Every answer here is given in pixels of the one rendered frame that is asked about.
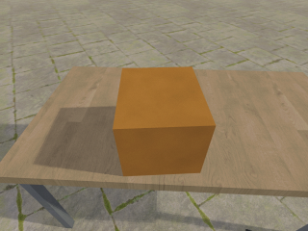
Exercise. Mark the carton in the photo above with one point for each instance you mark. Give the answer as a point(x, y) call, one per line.
point(163, 124)

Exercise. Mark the table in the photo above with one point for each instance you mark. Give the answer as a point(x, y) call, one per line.
point(259, 146)

